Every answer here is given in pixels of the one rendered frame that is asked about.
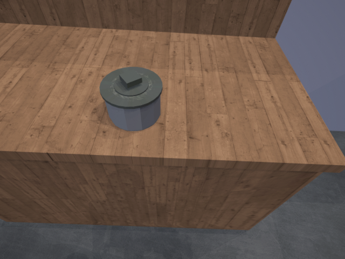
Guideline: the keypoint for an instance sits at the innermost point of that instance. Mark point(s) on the table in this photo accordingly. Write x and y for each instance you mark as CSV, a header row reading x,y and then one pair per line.
x,y
238,134

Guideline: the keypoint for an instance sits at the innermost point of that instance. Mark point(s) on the pot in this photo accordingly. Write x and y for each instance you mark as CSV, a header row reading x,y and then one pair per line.
x,y
135,119

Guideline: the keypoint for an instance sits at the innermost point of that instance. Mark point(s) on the knob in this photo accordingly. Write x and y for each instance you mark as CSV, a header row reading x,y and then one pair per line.
x,y
130,78

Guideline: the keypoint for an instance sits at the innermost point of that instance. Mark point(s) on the lid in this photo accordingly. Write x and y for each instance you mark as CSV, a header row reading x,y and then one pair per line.
x,y
115,93

